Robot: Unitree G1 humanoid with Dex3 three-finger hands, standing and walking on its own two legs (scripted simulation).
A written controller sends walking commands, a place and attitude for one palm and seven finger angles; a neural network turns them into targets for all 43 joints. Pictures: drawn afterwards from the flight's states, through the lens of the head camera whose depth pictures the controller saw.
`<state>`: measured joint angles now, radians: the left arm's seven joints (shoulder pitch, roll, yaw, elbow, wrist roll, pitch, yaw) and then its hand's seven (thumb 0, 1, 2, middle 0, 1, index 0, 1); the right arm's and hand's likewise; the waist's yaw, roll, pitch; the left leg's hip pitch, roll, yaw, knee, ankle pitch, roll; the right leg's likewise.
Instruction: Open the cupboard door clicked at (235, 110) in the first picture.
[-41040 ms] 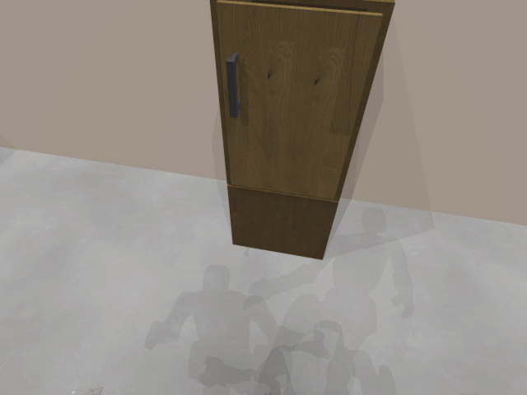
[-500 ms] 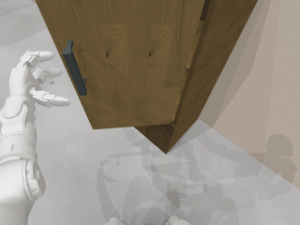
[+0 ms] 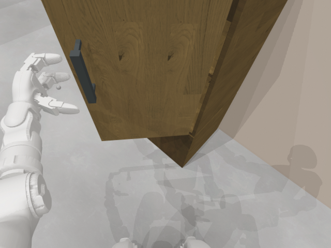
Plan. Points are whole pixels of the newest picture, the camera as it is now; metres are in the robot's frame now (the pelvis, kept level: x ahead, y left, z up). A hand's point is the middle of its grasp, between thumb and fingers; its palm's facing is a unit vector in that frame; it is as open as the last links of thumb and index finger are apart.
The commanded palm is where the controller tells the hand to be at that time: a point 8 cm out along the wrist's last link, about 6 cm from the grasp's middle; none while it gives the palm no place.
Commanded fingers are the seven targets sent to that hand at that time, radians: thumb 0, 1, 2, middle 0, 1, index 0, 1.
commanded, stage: move the hooked fingers beside the handle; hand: left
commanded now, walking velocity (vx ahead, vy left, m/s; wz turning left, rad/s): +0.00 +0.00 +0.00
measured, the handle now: (85, 74) +0.52 +0.18 +0.10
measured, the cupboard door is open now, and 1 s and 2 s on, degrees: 49 49 49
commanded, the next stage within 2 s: slide the fingers in behind the handle in 0.30 s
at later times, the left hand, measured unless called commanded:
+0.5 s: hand (60, 87) +0.47 +0.23 +0.10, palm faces +0.06 -1.00 +0.01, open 14.0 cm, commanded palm +0.44 +0.27 +0.10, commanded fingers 0.00 -0.50 0.30 -0.30 -1.20 -0.30 -1.20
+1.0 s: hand (78, 88) +0.46 +0.19 +0.10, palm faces +0.07 -1.00 +0.01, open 14.0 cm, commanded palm +0.44 +0.24 +0.10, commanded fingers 0.00 -0.50 0.30 -0.30 -1.20 -0.30 -1.20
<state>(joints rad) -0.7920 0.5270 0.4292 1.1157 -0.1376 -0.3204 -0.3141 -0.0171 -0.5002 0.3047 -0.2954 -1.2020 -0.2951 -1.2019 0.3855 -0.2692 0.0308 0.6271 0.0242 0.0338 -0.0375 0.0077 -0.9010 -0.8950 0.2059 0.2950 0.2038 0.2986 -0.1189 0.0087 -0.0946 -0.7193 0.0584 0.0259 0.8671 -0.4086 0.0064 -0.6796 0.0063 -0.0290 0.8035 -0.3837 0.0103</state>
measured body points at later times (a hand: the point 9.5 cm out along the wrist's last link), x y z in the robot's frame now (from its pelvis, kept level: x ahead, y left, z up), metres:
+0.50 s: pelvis +0.01 +0.00 +0.00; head +0.09 +0.01 +0.44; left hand +0.46 +0.28 +0.10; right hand +0.04 -0.27 -0.11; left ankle +0.00 +0.11 -0.70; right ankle +0.00 -0.13 -0.70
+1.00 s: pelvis -0.01 -0.01 +0.00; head +0.07 +0.00 +0.44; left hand +0.45 +0.24 +0.11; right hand +0.04 -0.27 -0.11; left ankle +0.00 +0.11 -0.70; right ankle +0.00 -0.13 -0.70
